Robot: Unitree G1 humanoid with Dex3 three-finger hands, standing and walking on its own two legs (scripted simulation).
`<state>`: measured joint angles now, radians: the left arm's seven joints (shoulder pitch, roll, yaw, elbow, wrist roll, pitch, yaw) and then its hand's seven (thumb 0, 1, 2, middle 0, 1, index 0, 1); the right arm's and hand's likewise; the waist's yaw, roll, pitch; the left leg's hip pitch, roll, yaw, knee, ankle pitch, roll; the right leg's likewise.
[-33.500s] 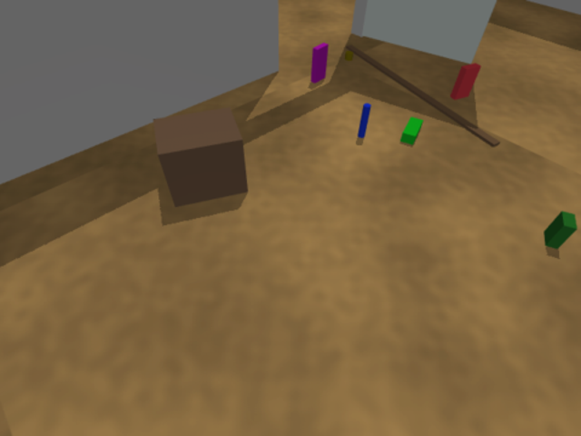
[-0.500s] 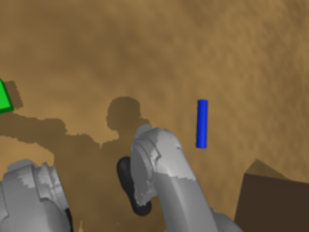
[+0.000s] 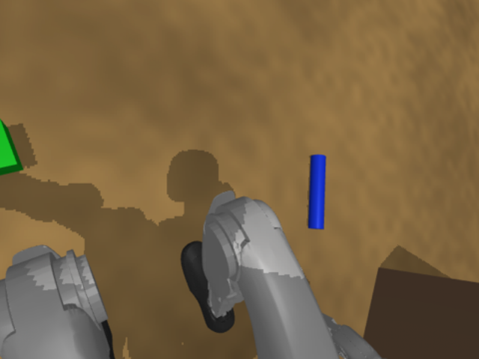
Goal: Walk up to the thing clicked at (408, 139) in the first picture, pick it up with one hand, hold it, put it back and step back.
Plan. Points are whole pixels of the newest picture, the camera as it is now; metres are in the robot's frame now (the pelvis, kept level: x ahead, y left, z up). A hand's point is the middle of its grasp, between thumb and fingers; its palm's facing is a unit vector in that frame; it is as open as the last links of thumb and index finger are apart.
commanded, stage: withdraw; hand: left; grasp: from above
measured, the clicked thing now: out of the picture +0.45 +0.31 -0.28
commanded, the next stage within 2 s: home in 0.96 s
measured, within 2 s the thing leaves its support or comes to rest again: neither
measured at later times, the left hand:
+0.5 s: hand out of the picture +0.47 +0.34 -0.15, palm faces -0.28 -0.06 -0.96, open 14.1 cm
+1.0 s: hand out of the picture +0.43 +0.32 -0.13, palm faces -0.49 -0.10 -0.87, open 14.0 cm
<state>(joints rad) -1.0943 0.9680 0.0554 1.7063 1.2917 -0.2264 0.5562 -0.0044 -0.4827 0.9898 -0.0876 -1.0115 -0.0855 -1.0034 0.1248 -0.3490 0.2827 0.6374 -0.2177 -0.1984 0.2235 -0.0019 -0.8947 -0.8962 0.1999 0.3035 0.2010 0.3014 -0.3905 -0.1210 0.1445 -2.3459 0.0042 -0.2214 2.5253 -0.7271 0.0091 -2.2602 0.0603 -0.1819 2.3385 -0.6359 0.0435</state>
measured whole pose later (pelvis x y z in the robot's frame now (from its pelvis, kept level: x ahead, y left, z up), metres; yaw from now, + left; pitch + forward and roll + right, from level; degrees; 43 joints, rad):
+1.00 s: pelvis -0.01 -0.01 +0.04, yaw +6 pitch +33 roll -9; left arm -1.07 0.76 -0.02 1.51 1.26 -0.21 0.31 0.00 -0.50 1.01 -0.09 -1.01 -0.09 -1.01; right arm 0.18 -0.34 0.13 0.67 -0.12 0.00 0.10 0.00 -0.90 -0.90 0.20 0.30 0.20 0.30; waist -0.29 -0.03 -0.05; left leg -2.29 -0.01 -0.12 2.34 -0.65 0.01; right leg -2.22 0.02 -0.10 2.24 -0.61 0.02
